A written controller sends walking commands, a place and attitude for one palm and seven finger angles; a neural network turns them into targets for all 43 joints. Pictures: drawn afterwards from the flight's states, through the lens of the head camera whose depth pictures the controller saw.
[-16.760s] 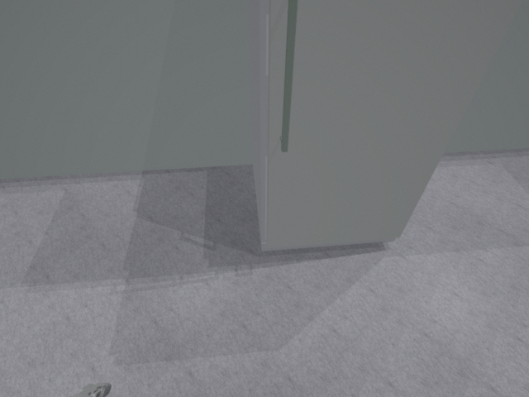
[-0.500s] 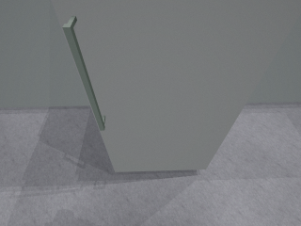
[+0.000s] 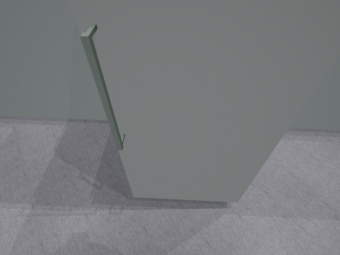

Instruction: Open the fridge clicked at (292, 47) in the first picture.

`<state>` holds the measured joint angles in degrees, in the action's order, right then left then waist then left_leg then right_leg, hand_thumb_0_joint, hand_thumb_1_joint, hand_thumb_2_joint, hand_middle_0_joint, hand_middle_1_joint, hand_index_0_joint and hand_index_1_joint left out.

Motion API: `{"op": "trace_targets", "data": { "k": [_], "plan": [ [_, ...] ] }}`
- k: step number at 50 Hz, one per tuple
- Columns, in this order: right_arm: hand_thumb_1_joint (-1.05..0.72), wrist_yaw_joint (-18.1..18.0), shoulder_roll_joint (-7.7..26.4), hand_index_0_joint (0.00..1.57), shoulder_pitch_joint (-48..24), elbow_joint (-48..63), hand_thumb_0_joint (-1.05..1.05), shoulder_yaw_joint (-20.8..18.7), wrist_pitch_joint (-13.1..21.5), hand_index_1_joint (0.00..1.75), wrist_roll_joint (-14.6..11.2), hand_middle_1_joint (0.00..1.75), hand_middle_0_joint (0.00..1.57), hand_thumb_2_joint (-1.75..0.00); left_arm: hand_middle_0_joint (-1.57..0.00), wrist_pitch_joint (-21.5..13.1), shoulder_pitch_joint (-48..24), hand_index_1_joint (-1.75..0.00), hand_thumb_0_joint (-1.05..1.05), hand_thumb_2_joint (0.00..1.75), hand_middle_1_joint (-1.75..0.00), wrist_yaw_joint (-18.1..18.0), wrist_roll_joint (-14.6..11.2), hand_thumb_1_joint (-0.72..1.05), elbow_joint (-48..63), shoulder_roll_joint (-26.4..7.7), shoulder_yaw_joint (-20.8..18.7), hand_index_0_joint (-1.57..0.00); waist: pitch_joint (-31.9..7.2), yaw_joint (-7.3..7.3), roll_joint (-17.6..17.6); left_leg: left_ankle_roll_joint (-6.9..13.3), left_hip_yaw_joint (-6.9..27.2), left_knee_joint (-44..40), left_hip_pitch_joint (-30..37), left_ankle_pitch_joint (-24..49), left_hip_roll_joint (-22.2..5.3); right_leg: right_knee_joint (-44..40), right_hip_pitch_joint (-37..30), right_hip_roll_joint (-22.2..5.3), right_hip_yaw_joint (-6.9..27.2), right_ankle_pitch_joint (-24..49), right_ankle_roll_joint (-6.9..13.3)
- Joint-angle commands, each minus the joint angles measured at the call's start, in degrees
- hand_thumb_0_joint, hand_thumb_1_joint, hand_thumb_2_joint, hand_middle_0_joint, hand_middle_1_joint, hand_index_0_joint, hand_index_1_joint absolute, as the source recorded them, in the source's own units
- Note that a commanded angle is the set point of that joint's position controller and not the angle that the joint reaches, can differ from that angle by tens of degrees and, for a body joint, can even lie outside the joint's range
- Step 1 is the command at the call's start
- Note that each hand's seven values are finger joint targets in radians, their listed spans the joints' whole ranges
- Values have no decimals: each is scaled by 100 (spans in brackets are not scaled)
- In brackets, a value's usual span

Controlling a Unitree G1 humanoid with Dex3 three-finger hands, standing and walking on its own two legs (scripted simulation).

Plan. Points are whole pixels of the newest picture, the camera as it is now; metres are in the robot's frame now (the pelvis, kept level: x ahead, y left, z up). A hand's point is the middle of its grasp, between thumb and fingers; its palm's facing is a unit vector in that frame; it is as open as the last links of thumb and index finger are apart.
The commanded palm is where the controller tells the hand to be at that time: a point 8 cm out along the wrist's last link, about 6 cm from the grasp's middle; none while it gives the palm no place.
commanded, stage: look again from close up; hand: left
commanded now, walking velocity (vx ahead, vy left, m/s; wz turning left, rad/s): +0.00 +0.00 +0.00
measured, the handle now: (109, 101) +0.48 +0.20 +0.09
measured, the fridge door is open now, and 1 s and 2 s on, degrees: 0 0 0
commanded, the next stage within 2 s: none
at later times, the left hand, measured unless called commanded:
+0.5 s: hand out of the picture -0.05 +0.23 -0.18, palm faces +0.02 -0.98 -0.18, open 7.3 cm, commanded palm none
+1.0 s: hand out of the picture -0.10 +0.20 -0.18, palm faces +0.05 -0.99 -0.14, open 7.3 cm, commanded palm none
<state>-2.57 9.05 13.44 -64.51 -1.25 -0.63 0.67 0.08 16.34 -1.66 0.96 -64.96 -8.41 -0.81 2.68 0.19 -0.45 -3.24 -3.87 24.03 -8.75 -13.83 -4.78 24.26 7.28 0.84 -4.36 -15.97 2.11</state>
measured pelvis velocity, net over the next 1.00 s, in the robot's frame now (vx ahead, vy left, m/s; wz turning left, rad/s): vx -0.06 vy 0.05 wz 0.01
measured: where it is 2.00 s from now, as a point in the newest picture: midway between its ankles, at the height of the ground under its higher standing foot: outside the picture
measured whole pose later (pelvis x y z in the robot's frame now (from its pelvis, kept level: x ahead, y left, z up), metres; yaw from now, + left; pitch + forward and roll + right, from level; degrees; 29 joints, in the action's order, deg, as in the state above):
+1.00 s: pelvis -0.06 +0.05 +0.00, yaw +1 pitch -1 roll +0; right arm -1.2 7.9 17.9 -61.8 -0.5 0.0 0.6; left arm -0.4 22.3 -1.8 1.5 -62.9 -6.2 0.8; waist 0.4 0.4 0.2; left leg 3.0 -4.2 26.8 -16.2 -10.0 1.3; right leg 27.8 14.4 -2.0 -0.9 -12.5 -1.2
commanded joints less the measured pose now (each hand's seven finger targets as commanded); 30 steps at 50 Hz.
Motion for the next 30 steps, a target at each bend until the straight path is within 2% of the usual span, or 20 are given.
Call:
{"op": "trace_targets", "data": {
  "k": [1, 2, 3, 4, 5, 6, 7, 8, 9, 10, 11, 12, 15, 16, 17, 19, 24, 30],
  "plan": [
    [-90, 89, 611, 20, -216, 472, 0, -53, 163, 30, -51, 30, 20, -90, -20, -269, 907, -30, 0, 90, -30, -287, 27, 90, -14, -744, -83, -20, 133, 244, 383, 126, -126, 1269, -540, 358, -141, -485, 226, -1237, 1229, 4614, -474],
    [-90, 115, 379, 20, -13, 757, 0, 13, 168, 30, -32, 30, 20, -90, -20, -374, 770, -30, 0, 90, -30, -269, 48, 90, 101, -1054, -129, -20, -169, -73, 297, 195, -9, 1279, -914, -317, 172, -11, -565, -1516, 1085, 6846, -215],
    [-90, 96, 192, 20, 218, 726, 0, 4, 188, 30, -34, 30, 20, -90, -20, -385, 848, -30, 0, 90, -30, -238, 33, 90, 228, -1006, -122, -20, -622, -30, 462, 332, -54, 1082, -895, -647, 207, 353, -925, -1556, 1056, 7453, -61],
    [-90, 86, 209, 20, 302, 711, 0, -10, 213, 30, -39, 30, 20, -90, -20, -370, 849, -30, 0, 90, -30, -238, 37, 90, 242, -852, -62, -20, -949, -81, 580, 339, -50, 790, -775, -529, 266, 564, -1082, -1392, 813, 7311, 151],
    [-90, 81, 267, 20, 431, 687, 0, -12, 208, 30, -45, 30, 20, -90, -20, -347, 755, -30, 0, 90, -30, -225, 4, 90, 284, -802, -32, -20, -1133, -128, 855, 346, -22, 507, -486, -106, 281, 672, -1054, -1236, 626, 6663, 139],
    [-90, 79, 350, 20, 532, 665, 0, -28, 210, 30, -55, 30, 20, -90, -20, -323, 684, -30, 0, 90, -30, -209, -17, 90, 329, -729, -16, -20, -1191, -157, 956, 392, 92, 337, -196, 377, 187, 672, -790, -1096, 606, 5573, 77],
    [-90, 70, 417, 20, 630, 628, 0, -52, 225, 30, -34, 30, 20, -90, -20, -275, 559, -30, 0, 90, -30, -199, -22, 90, 393, -614, 16, -20, -1008, -194, 611, 444, 180, 398, 57, 1127, -7, 644, -345, -925, 529, 4382, 28],
    [-90, 60, 545, 20, 610, 633, 0, -47, 217, 30, -17, 30, 20, -90, -20, -230, 535, -30, 0, 90, -30, -193, -22, 90, 436, -500, 28, -20, -761, -146, 389, 500, 352, 395, 34, 1611, -237, 427, 42, -786, 509, 2845, -4],
    [-90, 55, 582, 20, 497, 663, 0, -37, 203, 30, -3, 30, 20, -90, -20, -185, 538, -30, 0, 90, -30, -181, 5, 90, 456, -434, 36, -20, -316, -91, 108, 527, 425, 328, -139, 1632, -318, 242, 364, -690, 515, 1822, -9],
    [-90, 64, 527, 20, 358, 682, 0, -15, 193, 30, -4, 30, 20, -90, -20, -137, 503, -30, 0, 90, -30, -154, 18, 90, 447, -450, 52, -20, 117, -41, -305, 543, 521, 116, -420, 1232, -276, 112, 549, -641, 529, 984, -19],
    [-90, 81, 513, 20, 282, 725, 0, 4, 178, 30, -4, 30, 20, -90, -20, -112, 538, -30, 0, 90, -30, -130, 24, 90, 446, -478, 63, -20, 428, -3, -417, 562, 627, -85, -701, 622, -232, -29, 684, -593, 564, 381, -25],
    [-90, 94, 496, 20, 279, 744, 0, 10, 176, 30, 2, 30, 20, -90, -20, -119, 583, -30, 0, 90, -30, -120, 42, 90, 434, -495, 67, -20, 607, 15, -454, 573, 643, -155, -849, 412, -214, -112, 742, -579, 567, 246, -26],
    [-90, 119, 583, 20, 357, 847, 0, -7, 158, 30, 24, 30, 20, -90, -20, -74, 568, -30, 0, 90, -30, -76, 41, 90, 487, -499, 74, -20, 768, -10, -216, 572, 846, -608, -1170, -1033, -145, -171, 846, -520, 556, -405, -28],
    [-90, 130, 633, 20, 365, 877, 0, -28, 147, 30, 36, 30, 20, -90, -20, -62, 582, -30, 0, 90, -30, -66, 47, 90, 520, -503, 66, -20, 760, -4, -145, 582, 916, -739, -1264, -1389, -156, -138, 868, -491, 512, -545, -43],
    [-90, 129, 662, 20, 374, 885, 0, -37, 155, 30, 46, 30, 20, -90, -20, -57, 592, -30, 0, 90, -30, -62, 64, 90, 553, -500, 68, -20, 726, 13, -298, 612, 966, -821, -1322, -1455, -177, -83, 778, -473, 463, -424, -44],
    [-90, 138, 741, 20, 359, 944, 0, -54, 156, 30, 52, 30, 20, -90, -20, -32, 660, -30, 0, 90, -30, -46, 61, 90, 590, -499, 49, -20, 531, 50, -314, 643, 1084, -1010, -1423, -1800, -222, 62, 624, -440, 356, -400, -76],
    [-90, 138, 808, 20, 412, 950, 0, -70, 167, 30, 50, 30, 20, -90, -20, -21, 742, -30, 0, 90, -30, -20, 67, 90, 642, -483, 26, -20, 245, 84, -257, 691, 1217, -1153, -1401, -1914, -281, 171, 523, -429, 289, -342, -78],
    [-90, 146, 751, 20, 535, 819, 0, -72, 144, 30, 39, 30, 20, -90, -20, -37, 843, -30, 0, 90, -30, -15, 56, 90, 575, -450, 28, -20, 351, 84, -32, 674, 1193, -1133, -1453, -1909, -250, 45, 630, -469, 423, -436, -73]
  ]
}}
